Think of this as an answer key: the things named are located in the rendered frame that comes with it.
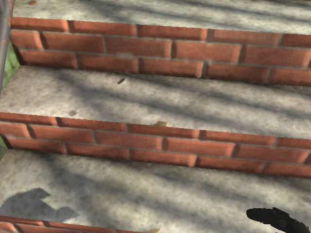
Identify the robot right hand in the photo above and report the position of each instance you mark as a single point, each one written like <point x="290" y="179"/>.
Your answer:
<point x="278" y="219"/>

